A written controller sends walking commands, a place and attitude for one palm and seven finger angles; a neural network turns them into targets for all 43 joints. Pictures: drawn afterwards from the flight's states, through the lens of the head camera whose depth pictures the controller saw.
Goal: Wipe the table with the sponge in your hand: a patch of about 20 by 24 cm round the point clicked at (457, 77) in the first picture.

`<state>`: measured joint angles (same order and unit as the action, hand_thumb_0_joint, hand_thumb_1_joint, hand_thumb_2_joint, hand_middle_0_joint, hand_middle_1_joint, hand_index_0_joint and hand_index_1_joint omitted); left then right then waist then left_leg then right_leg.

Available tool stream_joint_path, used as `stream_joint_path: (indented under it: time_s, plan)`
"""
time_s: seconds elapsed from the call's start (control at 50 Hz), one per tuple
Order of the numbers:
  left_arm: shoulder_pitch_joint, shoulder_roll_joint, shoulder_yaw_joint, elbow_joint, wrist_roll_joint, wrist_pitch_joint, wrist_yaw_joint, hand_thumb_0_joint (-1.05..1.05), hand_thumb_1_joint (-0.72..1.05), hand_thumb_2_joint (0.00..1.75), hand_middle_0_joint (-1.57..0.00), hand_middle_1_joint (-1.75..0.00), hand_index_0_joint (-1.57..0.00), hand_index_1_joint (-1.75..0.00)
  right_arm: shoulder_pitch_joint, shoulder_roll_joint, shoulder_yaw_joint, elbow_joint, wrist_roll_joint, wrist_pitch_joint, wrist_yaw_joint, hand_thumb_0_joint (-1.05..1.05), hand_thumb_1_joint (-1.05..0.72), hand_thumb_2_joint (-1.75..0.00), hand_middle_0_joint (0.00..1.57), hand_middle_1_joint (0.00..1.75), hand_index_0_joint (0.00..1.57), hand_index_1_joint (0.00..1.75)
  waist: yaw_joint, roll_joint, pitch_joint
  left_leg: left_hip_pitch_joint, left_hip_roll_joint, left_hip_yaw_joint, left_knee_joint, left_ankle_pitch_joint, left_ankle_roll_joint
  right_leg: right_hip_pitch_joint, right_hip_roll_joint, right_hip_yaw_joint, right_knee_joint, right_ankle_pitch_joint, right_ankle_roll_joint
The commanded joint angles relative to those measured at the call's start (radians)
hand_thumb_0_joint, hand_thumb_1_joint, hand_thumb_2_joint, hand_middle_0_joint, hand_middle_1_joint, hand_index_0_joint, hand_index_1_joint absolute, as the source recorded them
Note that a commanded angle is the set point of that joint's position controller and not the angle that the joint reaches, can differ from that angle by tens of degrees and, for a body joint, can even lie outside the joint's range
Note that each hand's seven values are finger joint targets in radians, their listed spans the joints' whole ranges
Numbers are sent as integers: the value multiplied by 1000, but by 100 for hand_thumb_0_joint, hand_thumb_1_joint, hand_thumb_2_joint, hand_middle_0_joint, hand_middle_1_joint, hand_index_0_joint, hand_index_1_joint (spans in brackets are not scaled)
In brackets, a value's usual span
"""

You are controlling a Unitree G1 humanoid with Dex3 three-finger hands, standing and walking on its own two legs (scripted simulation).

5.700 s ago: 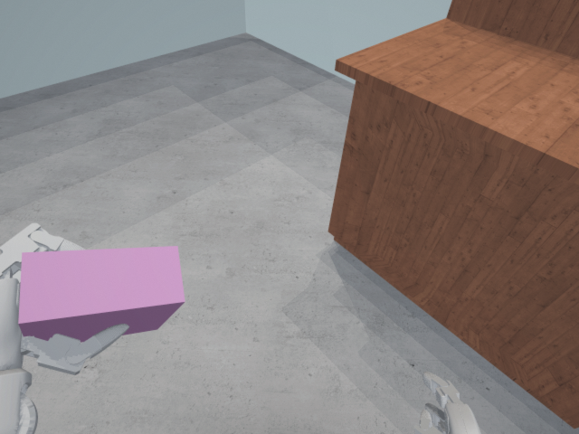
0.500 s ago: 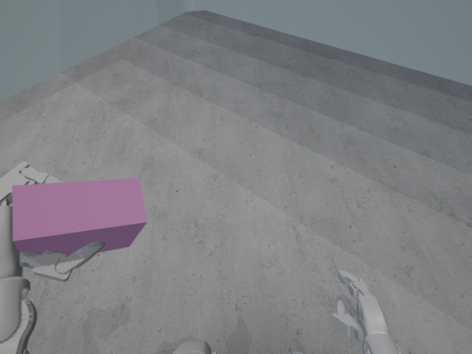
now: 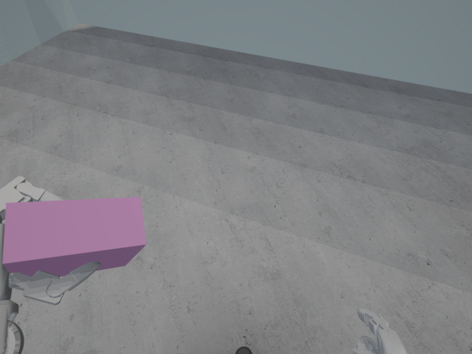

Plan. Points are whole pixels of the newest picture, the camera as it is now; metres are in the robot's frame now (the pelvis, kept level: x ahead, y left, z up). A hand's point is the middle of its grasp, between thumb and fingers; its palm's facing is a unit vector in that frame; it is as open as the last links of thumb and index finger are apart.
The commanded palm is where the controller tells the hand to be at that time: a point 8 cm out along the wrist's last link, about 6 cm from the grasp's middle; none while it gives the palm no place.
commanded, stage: turn to face it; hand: left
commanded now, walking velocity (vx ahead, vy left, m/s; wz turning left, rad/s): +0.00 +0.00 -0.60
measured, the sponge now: (97, 238) +0.23 +0.20 +0.14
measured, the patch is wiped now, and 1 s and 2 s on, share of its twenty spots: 0.00 0.00 0.00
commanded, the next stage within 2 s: none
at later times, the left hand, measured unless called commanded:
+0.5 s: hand (192, 258) +0.20 +0.07 +0.17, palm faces -0.01 -0.85 -0.52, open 10.1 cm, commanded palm +0.15 +0.16 +0.18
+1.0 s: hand (283, 314) +0.15 -0.03 +0.18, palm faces -0.19 -0.86 -0.48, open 10.1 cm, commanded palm +0.12 +0.04 +0.18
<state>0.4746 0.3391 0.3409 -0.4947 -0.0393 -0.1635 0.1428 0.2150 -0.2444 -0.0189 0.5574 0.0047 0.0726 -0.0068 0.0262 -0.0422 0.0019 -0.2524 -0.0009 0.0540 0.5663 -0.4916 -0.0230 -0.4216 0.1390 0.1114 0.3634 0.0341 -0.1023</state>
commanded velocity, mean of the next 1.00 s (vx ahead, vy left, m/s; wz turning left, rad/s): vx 0.00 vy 0.00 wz -0.60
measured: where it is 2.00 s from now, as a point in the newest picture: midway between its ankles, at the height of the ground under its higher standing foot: outside the picture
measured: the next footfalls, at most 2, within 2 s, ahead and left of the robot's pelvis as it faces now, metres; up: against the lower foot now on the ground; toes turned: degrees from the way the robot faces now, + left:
left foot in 0.02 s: +0.01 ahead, +0.16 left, +0.00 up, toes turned +4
right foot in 0.30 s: -0.02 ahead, -0.18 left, +0.00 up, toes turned -17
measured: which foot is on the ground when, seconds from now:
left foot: up 0.00-0.00, down 0.02-0.30, up 0.32-0.62, down 0.64-1.00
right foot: down 0.00-0.04, up 0.06-0.28, down 0.30-0.66, up 0.68-0.98, down 1.00-1.00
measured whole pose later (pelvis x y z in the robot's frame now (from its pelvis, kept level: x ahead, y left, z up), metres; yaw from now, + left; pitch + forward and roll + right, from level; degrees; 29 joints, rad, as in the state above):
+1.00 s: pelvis -0.18 -0.08 -0.01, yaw -38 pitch -1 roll -1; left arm 0.39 0.42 0.37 -0.56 -0.02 -0.19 0.14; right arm 0.19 -0.11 0.05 0.50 0.01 -0.06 0.03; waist 0.04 0.03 0.13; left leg -0.31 0.27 0.22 0.66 -0.29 -0.10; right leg -0.29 -0.03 -0.12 0.64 -0.34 0.06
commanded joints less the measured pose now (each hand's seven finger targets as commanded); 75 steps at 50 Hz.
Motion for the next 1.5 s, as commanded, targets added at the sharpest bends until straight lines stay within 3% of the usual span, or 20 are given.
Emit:
stream_joint_path:
  time_s: [0.0,0.02,0.08,0.14,0.24,0.26,0.3,0.34,0.4,0.52,0.6,0.66,0.78,0.94,0.96,1.0,1.02,1.12,1.38,1.48]
  plan:
    - [-158,247,152,-299,-1,-117,-3,0,10,130,-120,-160,-120,-160,-85,-118,-45,-162,-33,-67,-11,0,-90,-90,20,30,20,30,-16,236,-102,229,292,-234,-325,-61,141,-201,-71,99,230,-485,136]
    - [-165,253,166,-329,19,-118,-7,0,10,130,-120,-160,-120,-160,-116,-94,-45,-183,-29,-88,-12,0,-90,-90,20,30,20,30,7,327,-88,100,475,-340,-383,-30,219,-190,-48,-33,638,-452,158]
    - [-130,275,220,-300,27,-114,-10,0,10,130,-120,-160,-120,-160,-124,-60,-51,-175,-1,-99,-4,0,-90,-90,20,30,20,30,21,287,-50,-122,440,-34,-330,87,173,-113,-132,-67,988,-430,155]
    - [-67,133,102,-187,5,-88,-5,0,10,130,-120,-160,-120,-160,-86,-69,-35,-151,25,-112,10,0,-90,-90,20,30,20,30,3,298,77,-96,403,52,-259,224,111,-111,-182,-141,667,-473,167]
    - [-229,142,53,-123,21,-67,1,0,10,130,-120,-160,-120,-160,-19,-111,-47,-133,22,-161,-8,0,-90,-90,20,30,20,30,-21,179,-1,-26,339,117,7,376,28,172,-114,-276,220,-330,183]
    - [-258,165,66,-135,25,-71,3,0,10,130,-120,-160,-120,-160,-21,-103,-49,-129,26,-172,-6,0,-90,-90,20,30,20,30,-16,108,-39,-17,296,138,140,349,7,230,-143,-237,112,-212,163]
    - [-232,288,168,-165,23,-86,23,0,10,130,-120,-160,-120,-160,-106,-53,-26,-164,19,-178,-13,0,-90,-90,20,30,20,30,17,-281,-82,-346,83,85,567,-186,-63,366,-456,292,44,411,-30]
    - [-183,297,187,-274,-5,-90,22,0,10,130,-120,-160,-120,-160,-139,-66,-42,-161,22,-161,-12,0,-90,-90,20,30,20,30,15,-232,-137,-308,115,-94,724,-84,-63,298,-478,338,28,281,-56]
    - [57,308,284,-376,-32,-125,23,0,10,130,-120,-160,-120,-160,-165,-25,-2,-158,12,-113,4,0,-90,-90,20,30,20,30,14,-20,-231,-329,95,-68,624,6,-68,419,-397,176,113,268,-61]
    - [149,272,313,-330,-32,-124,31,0,10,130,-120,-160,-120,-160,-145,-52,-35,-161,11,-91,11,0,-90,-90,20,30,20,30,9,-80,-208,-150,61,-20,229,28,-59,289,-359,237,65,122,-78]
    - [125,222,253,-235,-25,-93,19,0,10,130,-120,-160,-120,-160,-85,-75,-36,-156,22,-75,6,0,-90,-90,20,30,20,30,-27,-37,-176,111,80,-11,-108,175,-27,83,-284,220,95,-120,10]
    - [25,217,211,-259,4,-108,9,0,10,130,-120,-160,-120,-160,-103,-111,-54,-186,18,-84,-18,0,-90,-90,20,30,20,30,-3,313,-75,118,478,-292,-263,452,171,-180,-87,-52,673,-587,134]
    - [-233,150,30,-362,30,-91,4,0,10,130,-120,-160,-120,-160,-87,-96,-42,-159,23,-138,0,0,-90,-90,20,30,20,30,-10,312,21,30,366,71,-208,505,93,-109,-170,-178,678,-455,173]
    - [-112,214,145,-258,5,-90,9,0,10,130,-120,-160,-120,-160,-40,-89,-38,-166,11,-178,22,0,-90,-90,20,30,20,30,-10,335,-75,46,359,125,-12,485,23,196,-128,-283,189,-343,164]
    - [-102,220,155,-267,5,-93,6,0,10,130,-120,-160,-120,-160,-30,-83,-39,-166,16,-176,29,0,-90,-90,20,30,20,30,-12,261,-112,26,327,142,93,436,1,265,-160,-243,102,-228,143]
    - [-32,307,234,-260,1,-101,18,0,10,130,-120,-160,-120,-160,-73,-36,-19,-198,14,-163,23,0,-90,-90,20,30,20,30,7,-185,-148,-324,129,122,465,-150,-66,477,-430,201,65,517,-17]
    - [-3,319,272,-227,-14,-90,24,0,10,130,-120,-160,-120,-160,-105,-36,-10,-186,15,-152,14,0,-90,-90,20,30,20,30,14,-231,-178,-401,113,7,637,-162,-75,470,-495,267,82,661,-60]
    - [160,255,288,-240,-39,-93,22,0,10,130,-120,-160,-120,-160,-153,-17,-9,-149,12,-64,11,0,-90,-90,20,30,20,30,-13,-52,-206,-441,116,-62,710,64,-92,496,-381,115,93,400,-47]
    - [-4,233,167,-248,-17,-67,33,0,10,130,-120,-160,-120,-160,-148,-93,-44,-164,9,-49,-9,0,-90,-90,20,30,20,30,17,-83,-117,-106,36,-36,212,11,-42,168,-350,331,-100,-249,-64]
    - [-43,229,154,-275,-6,-82,13,0,10,130,-120,-160,-120,-160,-107,-83,-31,-166,6,-43,0,0,-90,-90,20,30,20,30,0,12,-152,158,60,-10,-169,99,-1,47,-254,296,-33,-295,26]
